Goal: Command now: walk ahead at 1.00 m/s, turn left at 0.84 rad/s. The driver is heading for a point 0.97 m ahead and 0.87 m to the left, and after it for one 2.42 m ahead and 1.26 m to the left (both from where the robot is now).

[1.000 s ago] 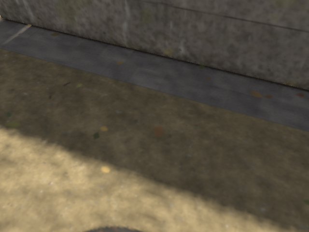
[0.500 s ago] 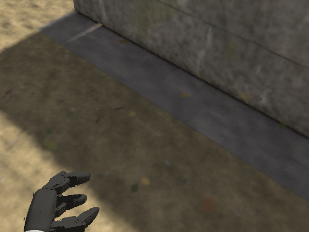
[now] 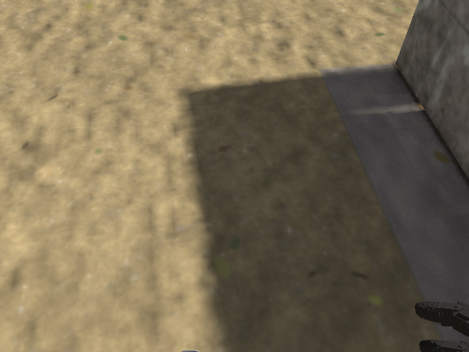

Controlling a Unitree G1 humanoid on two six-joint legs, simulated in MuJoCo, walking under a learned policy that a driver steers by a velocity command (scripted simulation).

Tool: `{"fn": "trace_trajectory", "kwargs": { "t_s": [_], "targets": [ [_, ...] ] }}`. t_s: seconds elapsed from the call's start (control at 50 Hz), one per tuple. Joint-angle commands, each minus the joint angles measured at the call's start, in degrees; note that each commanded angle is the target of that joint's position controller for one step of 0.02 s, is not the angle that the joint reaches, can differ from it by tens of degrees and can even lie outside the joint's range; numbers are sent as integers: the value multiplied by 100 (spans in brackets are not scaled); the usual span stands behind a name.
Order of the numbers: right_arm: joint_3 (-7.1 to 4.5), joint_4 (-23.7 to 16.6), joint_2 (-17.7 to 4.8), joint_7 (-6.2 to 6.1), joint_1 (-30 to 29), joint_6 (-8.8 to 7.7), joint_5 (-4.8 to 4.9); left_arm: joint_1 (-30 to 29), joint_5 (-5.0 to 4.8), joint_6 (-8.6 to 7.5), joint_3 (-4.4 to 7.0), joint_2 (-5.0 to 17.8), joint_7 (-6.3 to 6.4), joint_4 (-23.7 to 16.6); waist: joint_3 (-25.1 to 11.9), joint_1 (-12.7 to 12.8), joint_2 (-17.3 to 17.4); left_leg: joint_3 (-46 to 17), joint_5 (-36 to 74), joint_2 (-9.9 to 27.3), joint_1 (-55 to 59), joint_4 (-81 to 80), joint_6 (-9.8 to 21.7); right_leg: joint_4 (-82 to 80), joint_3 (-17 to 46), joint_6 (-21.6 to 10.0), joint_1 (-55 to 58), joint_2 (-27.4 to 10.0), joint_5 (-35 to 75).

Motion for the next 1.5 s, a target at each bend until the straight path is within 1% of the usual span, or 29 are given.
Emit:
{"fn": "trace_trajectory", "kwargs": {
  "t_s": [0.02,0.08,0.12,0.14,0.16,0.18,0.2,0.24,0.3,0.4,0.52,0.56,0.6,0.62,0.64,0.66,0.7,0.76,0.84,0.98,1.04,1.06,1.08,1.1,1.12,1.18,1.3,1.42,1.5],
  "targets": [
    [67,-526,16,164,-779,-174,14,-411,-12,-111,47,807,28,-368,790,-257,-166,496,432,-315,787,-1259,269,-762,221,-372,-955,-1405,4359],
    [-107,-549,-299,190,-503,-214,5,-182,-47,-14,118,1362,115,-243,231,-771,-973,1002,-391,-1102,2083,-1645,573,247,102,-520,-292,-1745,8591],
    [-473,19,-915,62,1733,-107,26,-697,-32,78,100,1424,124,-336,-814,-2076,-1215,711,-396,-1196,4613,-2346,1003,2664,148,-668,-798,-1799,9295],
    [-582,459,-1176,-61,2832,-36,26,-907,-49,41,24,1152,154,-451,-1092,-2412,-575,-312,-256,-644,6585,-2710,1169,5038,214,-508,-2424,-1183,5446],
    [-550,345,-1571,-61,2271,-151,-104,249,-123,-172,-322,13,13,-724,-2061,-1043,1468,-3644,-1777,840,8350,-3222,2128,7230,980,-360,-4726,-210,-496],
    [-455,412,-954,-59,2541,-205,-183,-370,-337,-413,-215,660,-46,-752,-2650,-1575,700,-4721,-3256,979,8088,-4335,2063,7348,2028,-591,-5049,-312,-160],
    [-398,516,-812,-54,2445,-287,-216,-1140,-548,-452,-187,694,-27,-1011,-1440,-1525,230,-4246,-3130,949,7134,-4703,1817,7182,1942,-628,-5418,-461,41],
    [-239,567,-392,-14,1581,-442,-247,-1371,-352,-372,-237,415,33,-1001,-349,-845,-679,-2979,-2093,535,5150,-4834,1514,6250,1904,-581,-5024,-939,554],
    [-103,642,-8,-42,1223,-483,-203,-914,-217,-38,-224,272,-46,-819,78,-321,-275,-1868,-1546,113,3705,-5136,1324,5606,1786,-330,-4538,-1310,817],
    [-128,881,-244,-247,1686,-582,-196,-2413,-16,-103,-376,46,-105,-1296,607,-800,-282,-617,-442,-387,2932,-5476,1080,3146,1251,22,-4470,-1130,3266],
    [-168,1398,-496,-287,2532,-448,-44,-3379,-195,-232,-269,291,-310,-1697,627,-1056,-26,-758,756,229,4954,-5381,811,1085,1218,-272,-4097,-536,3618],
    [-230,1444,-757,-336,2440,-293,-214,-2575,-230,-205,-81,689,-276,-1602,-112,-473,381,-930,3213,390,5718,-4277,663,1355,1155,-419,-3328,-172,2637],
    [-186,1284,-818,-322,1847,-178,-428,-189,-304,-57,84,1066,-88,-1169,-1590,914,633,-826,3424,124,4257,-1354,373,2232,1457,-598,-172,-709,1831],
    [110,1171,411,-247,3239,-329,-238,286,-27,-95,237,1618,-103,-941,-2928,18,-1783,-689,-756,-882,1701,1492,-8,1706,4674,-1637,2461,-2448,-805],
    [157,1295,153,-209,3142,-409,75,551,-18,-133,142,1118,-194,-896,-3647,309,-2255,-1205,-2360,-962,1213,2154,65,347,6327,-1534,2736,-2588,-2641],
    [-5,1051,-364,-266,2138,-397,272,70,-61,-121,73,749,-138,-874,-2302,396,-1913,-895,-2063,-654,608,2375,95,86,5448,-1168,1939,-2488,-2256],
    [-20,739,-383,-307,1115,-405,12,-544,34,-101,20,523,-114,-732,-876,150,-498,-646,-1625,-189,649,1976,108,24,3818,-989,-10,-2174,-208],
    [-62,784,-9,-233,1540,-87,135,-1236,19,-173,-85,52,-139,-569,-274,-602,-814,-702,-1591,290,1350,1583,110,-424,2382,-989,-1511,-1900,699],
    [-33,539,109,-233,1079,101,9,-1677,5,-171,-10,278,-123,-497,524,-865,-601,-486,-747,409,908,885,5,-856,854,-850,-2263,-1614,1805],
    [-125,186,-222,99,85,-89,-6,-1257,-46,-39,147,1086,40,-447,544,-693,-279,775,829,-284,1586,-1607,354,-688,-415,-552,-768,-1512,5133],
    [-468,460,-904,80,1717,50,125,-1549,-151,222,283,1545,71,-616,-454,-1755,-1056,1151,-506,-965,3473,-1389,629,1750,-402,-568,-326,-1734,8736],
    [-707,887,-1350,17,3151,126,87,-1873,-182,228,268,1470,63,-735,-1073,-2421,-882,820,-498,-1052,5419,-1758,869,3539,-223,-526,-1225,-1595,8268],
    [-732,1177,-1412,-87,3502,189,135,-2041,-169,120,53,693,13,-729,-533,-2389,341,-48,-629,-823,6080,-2238,1096,6132,-94,-245,-2728,-594,2819],
    [-586,900,-1526,-47,2731,53,-31,-1221,-132,-163,-242,-326,-73,-1175,-925,-961,2303,-3095,-1596,-79,7012,-3157,2132,7965,999,-145,-4973,357,-1140],
    [-476,612,-1076,6,2513,-124,-132,-1580,-256,-443,-249,223,-129,-1488,-1627,-1161,1550,-5050,-3441,603,7226,-4562,2397,7938,2039,-426,-5662,223,-707],
    [-363,592,-663,66,1878,-446,-151,-2249,-197,-501,-171,403,-61,-1496,-297,-602,-848,-4185,-2946,302,4781,-4859,1677,6194,2130,-524,-4966,-464,450],
    [-242,660,-353,-349,1780,-376,-15,-3229,67,-189,-196,111,-33,-1846,426,-786,-434,-2148,-801,-774,2924,-4937,1348,3174,1628,208,-3979,-455,1882],
    [-197,1237,-217,-349,2493,-350,-73,-3962,-201,-256,-156,72,-204,-2110,451,-1583,287,-1566,-448,-320,4073,-4899,925,1180,1163,-69,-3739,-404,3692],
    [-293,1389,-683,-346,2223,-249,-402,-2589,-368,-251,179,730,-208,-1893,-550,-598,648,-1054,5004,88,5994,-3224,619,1487,558,-678,-3158,182,2217]
  ]
}}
